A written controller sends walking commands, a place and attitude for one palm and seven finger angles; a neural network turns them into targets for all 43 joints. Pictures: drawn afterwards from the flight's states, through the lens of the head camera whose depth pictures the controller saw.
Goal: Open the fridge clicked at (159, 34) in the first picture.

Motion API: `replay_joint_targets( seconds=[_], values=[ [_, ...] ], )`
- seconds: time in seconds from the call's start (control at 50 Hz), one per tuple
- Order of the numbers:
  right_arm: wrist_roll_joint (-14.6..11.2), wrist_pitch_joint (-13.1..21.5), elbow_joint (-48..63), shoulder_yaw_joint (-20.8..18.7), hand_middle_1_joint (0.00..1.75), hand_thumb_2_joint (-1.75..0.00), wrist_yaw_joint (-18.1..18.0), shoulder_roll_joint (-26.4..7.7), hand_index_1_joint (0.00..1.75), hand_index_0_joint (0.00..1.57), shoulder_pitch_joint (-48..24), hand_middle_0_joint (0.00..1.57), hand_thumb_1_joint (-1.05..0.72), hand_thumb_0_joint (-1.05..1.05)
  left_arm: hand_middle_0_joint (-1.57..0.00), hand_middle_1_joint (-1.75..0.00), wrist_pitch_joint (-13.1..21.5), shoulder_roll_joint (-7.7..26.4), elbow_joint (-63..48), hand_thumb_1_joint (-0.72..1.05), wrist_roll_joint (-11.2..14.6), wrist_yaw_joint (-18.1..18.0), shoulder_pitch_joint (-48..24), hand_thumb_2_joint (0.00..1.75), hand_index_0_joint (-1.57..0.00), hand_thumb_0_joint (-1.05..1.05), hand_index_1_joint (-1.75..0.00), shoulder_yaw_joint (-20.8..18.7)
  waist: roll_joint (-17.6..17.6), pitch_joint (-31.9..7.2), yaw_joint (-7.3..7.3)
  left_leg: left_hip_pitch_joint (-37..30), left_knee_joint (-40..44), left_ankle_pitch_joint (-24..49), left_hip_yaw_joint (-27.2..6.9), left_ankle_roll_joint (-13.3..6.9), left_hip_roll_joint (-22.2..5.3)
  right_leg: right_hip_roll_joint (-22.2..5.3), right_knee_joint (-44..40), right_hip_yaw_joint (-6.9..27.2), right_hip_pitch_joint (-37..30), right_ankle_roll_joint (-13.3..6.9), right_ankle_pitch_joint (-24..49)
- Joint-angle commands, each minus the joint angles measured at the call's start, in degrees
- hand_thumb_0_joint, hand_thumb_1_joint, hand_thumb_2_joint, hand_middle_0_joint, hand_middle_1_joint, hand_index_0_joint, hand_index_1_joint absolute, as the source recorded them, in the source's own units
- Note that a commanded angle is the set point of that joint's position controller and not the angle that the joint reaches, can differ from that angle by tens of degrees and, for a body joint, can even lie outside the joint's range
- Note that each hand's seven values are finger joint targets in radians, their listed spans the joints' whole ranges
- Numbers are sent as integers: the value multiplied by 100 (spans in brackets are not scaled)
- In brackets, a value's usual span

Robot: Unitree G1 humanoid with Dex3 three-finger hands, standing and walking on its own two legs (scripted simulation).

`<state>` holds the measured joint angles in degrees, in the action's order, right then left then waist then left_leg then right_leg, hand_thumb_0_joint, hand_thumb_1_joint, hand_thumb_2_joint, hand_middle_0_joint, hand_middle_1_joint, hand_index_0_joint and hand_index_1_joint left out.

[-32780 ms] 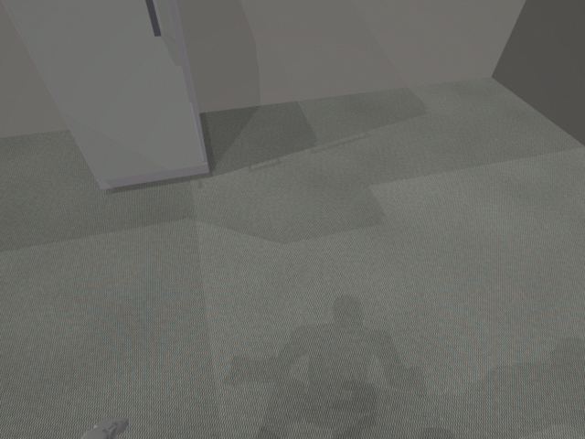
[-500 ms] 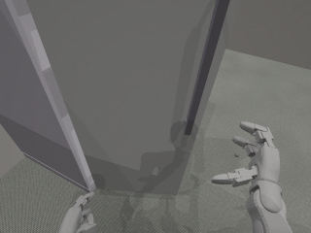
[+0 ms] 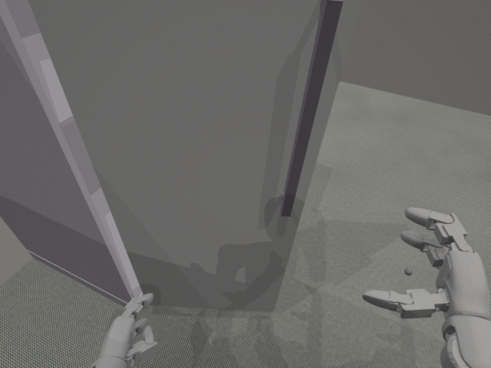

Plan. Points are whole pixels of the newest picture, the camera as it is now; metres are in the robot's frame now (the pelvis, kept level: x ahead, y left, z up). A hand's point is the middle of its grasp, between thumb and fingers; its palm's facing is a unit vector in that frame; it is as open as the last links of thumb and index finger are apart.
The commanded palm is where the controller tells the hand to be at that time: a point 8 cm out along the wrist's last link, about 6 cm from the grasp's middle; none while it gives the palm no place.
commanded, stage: draw the hand back to the body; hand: right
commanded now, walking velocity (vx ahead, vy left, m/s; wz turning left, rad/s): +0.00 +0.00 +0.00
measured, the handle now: (301, 128) +0.48 -0.10 +0.18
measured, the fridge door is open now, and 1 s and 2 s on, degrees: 67 67 67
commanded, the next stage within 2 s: step back with the hand held close in 0.84 s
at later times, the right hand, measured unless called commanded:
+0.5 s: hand (482, 282) +0.18 -0.28 +0.16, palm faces +0.48 +0.80 -0.37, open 8.4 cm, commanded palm +0.14 -0.31 +0.17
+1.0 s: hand (476, 274) +0.20 -0.28 +0.16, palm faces +0.48 +0.80 -0.35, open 7.4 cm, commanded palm +0.15 -0.31 +0.18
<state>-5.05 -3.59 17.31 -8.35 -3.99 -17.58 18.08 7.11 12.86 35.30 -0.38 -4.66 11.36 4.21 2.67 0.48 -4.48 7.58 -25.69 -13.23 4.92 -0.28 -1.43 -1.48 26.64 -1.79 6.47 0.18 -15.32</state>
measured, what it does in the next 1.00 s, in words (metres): stands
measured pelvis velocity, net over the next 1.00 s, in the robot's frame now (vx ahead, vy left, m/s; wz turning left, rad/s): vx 0.00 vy -0.01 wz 0.01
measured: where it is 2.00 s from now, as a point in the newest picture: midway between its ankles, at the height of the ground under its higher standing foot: outside the picture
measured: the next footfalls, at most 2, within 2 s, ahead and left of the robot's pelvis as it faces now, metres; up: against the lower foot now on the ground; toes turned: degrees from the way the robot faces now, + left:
left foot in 2.00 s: -0.19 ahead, +0.10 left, +0.00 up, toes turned +3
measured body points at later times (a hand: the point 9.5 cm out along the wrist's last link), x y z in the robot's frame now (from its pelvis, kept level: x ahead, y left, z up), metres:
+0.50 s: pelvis +0.00 -0.01 +0.00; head -0.04 +0.01 +0.45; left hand +0.19 +0.21 -0.07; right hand +0.15 -0.32 +0.18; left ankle +0.01 +0.11 -0.74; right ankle +0.00 -0.12 -0.74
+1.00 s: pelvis +0.00 -0.01 +0.00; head -0.03 +0.01 +0.45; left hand +0.19 +0.21 -0.07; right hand +0.16 -0.32 +0.18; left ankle +0.01 +0.11 -0.74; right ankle +0.00 -0.12 -0.74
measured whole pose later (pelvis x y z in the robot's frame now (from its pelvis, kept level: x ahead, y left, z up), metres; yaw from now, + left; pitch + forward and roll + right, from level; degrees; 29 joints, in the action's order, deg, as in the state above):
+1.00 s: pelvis +0.00 -0.01 +0.00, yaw +0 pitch -6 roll +1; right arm -4.5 2.0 19.5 -20.0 -5.5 -19.3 22.7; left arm 8.5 12.7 37.3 -0.6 -4.1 11.5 2.1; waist 3.1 1.6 -4.8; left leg 4.4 -21.6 -11.3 4.3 0.3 -1.4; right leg -1.2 23.3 -2.4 3.4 -0.3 -14.0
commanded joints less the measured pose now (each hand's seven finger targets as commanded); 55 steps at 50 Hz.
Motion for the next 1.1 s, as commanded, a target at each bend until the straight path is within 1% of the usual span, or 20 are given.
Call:
replay_joint_targets(
  seconds=[0.0, 0.06, 0.14, 0.2, 0.28, 0.4, 0.44, 0.5, 0.54, 0.62, 0.68, 0.72, 0.78, 0.84, 0.92, 0.94, 0.96, 0.98, 1.02, 1.08],
  values=[
    [86, 618, 1461, -853, 77, -51, -145, -1016, 77, 23, -861, 23, -10, 0, -20, -30, 390, 593, -848, 90, -2, -59, -846, 90, -20, 0, -30, -298, -35, -637, 27, -350, 587, 591, -306, -14, 61, 102, -595, 124, 11, -191, 904],
    [103, 705, 1507, -899, 70, -57, -167, -966, 70, 22, -675, 22, -21, 0, -20, -30, 411, 576, -813, 90, -1, -49, -841, 90, -20, 0, -30, -314, 68, -560, 36, -369, 612, 539, -291, -14, 56, 105, -682, 125, -10, -181, 854],
    [94, 770, 1301, -1069, 62, -64, -172, -1014, 62, 22, -506, 22, -36, 0, -20, -30, 425, 602, -748, 90, 15, -39, -870, 90, -20, 0, -30, -344, -147, -95, 30, -235, 755, 280, -283, -2, 87, 83, -799, 142, 141, -172, 642],
    [93, 835, 1285, -1323, 55, -69, -182, -1176, 55, 22, -389, 22, -47, 0, -20, -30, 438, 631, -719, 90, 16, -44, -894, 90, -20, 0, -30, -402, -136, -97, -15, -273, 823, 233, -299, -2, 101, 92, -841, 108, 127, -174, 602],
    [99, 925, 1461, -1499, 47, -76, -202, -1245, 47, 21, -376, 21, -61, 0, -20, -30, 467, 611, -724, 90, 14, -37, -865, 90, -20, 0, -30, -407, 203, -208, -38, -382, 743, 337, -299, -20, 83, 101, -856, 113, 77, -157, 668],
    [64, 979, 1498, -1903, 34, -87, -237, -1479, 34, 20, -62, 20, -83, 0, -20, -30, 542, 641, -678, 90, 4, -29, -857, 90, -20, 0, -30, -474, 17, -220, -71, -412, 825, 482, -306, -15, 102, 81, -804, 75, 33, -160, 821],
    [54, 982, 1483, -1941, 30, -90, -236, -1454, 30, 20, -79, 20, -90, 0, -20, -30, 533, 631, -676, 90, 12, -28, -832, 90, -20, 0, -30, -466, 181, -126, -60, -373, 819, 458, -311, -16, 91, 74, -822, 62, 46, -156, 797],
    [50, 925, 1182, -1643, 30, -90, -193, -1164, 30, 20, -103, 20, -90, 0, -20, -30, 533, 654, -625, 90, 22, -26, -823, 90, -20, 0, -30, -477, -94, 225, 27, -138, 945, 272, -290, 15, 108, 64, -849, 46, 94, -177, 638],
    [52, 924, 1191, -1586, 30, -90, -197, -1131, 30, 20, -186, 20, -90, 0, -20, -30, 523, 670, -628, 90, 31, -26, -786, 90, -20, 0, -30, -476, -118, 180, 53, -157, 901, 209, -283, 24, 90, 64, -868, 68, 79, -195, 586],
    [105, 975, 1609, -1723, 30, -90, -253, -1332, 30, 20, -344, 20, -90, 0, -20, -30, 576, 678, -648, 90, -9, -39, -803, 90, -20, 0, -30, -493, 210, -400, -12, -465, 757, 512, -284, -6, 67, 103, -815, 85, -106, -190, 865],
    [123, 992, 1757, -1802, 30, -90, -286, -1393, 30, 20, -301, 20, -90, 0, -20, -30, 600, 644, -645, 90, -33, -36, -810, 90, -20, 0, -30, -474, 286, -503, -51, -568, 687, 755, -263, -27, 74, 117, -784, 100, -124, -161, 1083],
    [100, 969, 1641, -1836, 30, -90, -283, -1384, 30, 20, -172, 20, -90, 0, -20, -30, 602, 625, -641, 90, -38, -39, -830, 90, -20, 0, -30, -462, 117, -361, -51, -544, 718, 763, -259, -20, 67, 106, -783, 100, -40, -156, 1063],
    [107, 944, 1534, -1840, 30, -90, -272, -1340, 30, 20, -147, 20, -90, 0, -20, -30, 553, 614, -626, 90, -26, -25, -816, 90, -20, 0, -30, -456, 255, -137, -44, -468, 706, 790, -239, -39, 85, 93, -810, 98, 42, -120, 1112],
    [65, 899, 1272, -1769, 30, -90, -224, -1232, 30, 20, -106, 20, -90, 0, -20, -30, 489, 621, -638, 90, -1, -21, -824, 90, -20, 0, -30, -460, 6, 150, -13, -309, 795, 588, -238, -16, 92, 56, -847, 84, 107, -140, 942],
    [51, 922, 1263, -1762, 30, -90, -201, -1220, 30, 20, -69, 20, -90, 0, -20, -30, 463, 632, -669, 90, -1, -8, -828, 90, -20, 0, -30, -479, 5, -13, -20, -382, 779, 549, -248, -5, 75, 54, -872, 91, 49, -152, 903],
    [91, 965, 1666, -1443, 30, -90, -180, -1036, 30, 20, -477, 20, -90, 0, -20, -30, 493, 630, -700, 90, -9, 3, -873, 90, -20, 0, -30, -468, 196, -243, 21, -420, 737, 680, -270, -4, 58, 86, -827, 72, -84, -169, 1003],
    [146, 1274, 2232, -2273, 30, -90, -302, -1907, 30, 20, -1184, 20, -90, 0, -20, -30, 380, 732, -995, 90, 36, 16, -878, 90, -20, 0, -30, -456, 46, -25, 208, 66, 950, 894, -680, 26, -201, -52, -531, 109, 401, -256, 622],
    [125, 1305, 1623, -1938, 30, -90, -276, -1409, 30, 20, -374, 20, -90, 0, -20, -30, 294, 648, -852, 90, 1, -9, -807, 90, -20, 0, -30, -471, -431, -145, 247, 185, 982, 876, -697, 5, -353, -6, -343, 168, 368, -263, 649],
    [188, 1293, 1617, -1874, 30, -90, -282, -1331, 30, 20, 100, 20, -90, 0, -20, -30, 173, 625, -896, 90, -32, 9, -769, 90, -20, 0, -30, -489, -557, -268, 256, 287, 938, 1168, -729, -39, -478, 5, -157, 135, 340, -225, 870],
    [199, 1364, 1808, -1926, 30, -90, -326, -1315, 30, 20, 605, 20, -90, 0, -20, -30, 5, 682, -988, 90, -38, 8, -646, 90, -20, 0, -30, -567, -93, -813, 299, 70, 432, 1928, -618, -37, -492, -125, -114, 172, 307, -182, 1701]
  ],
)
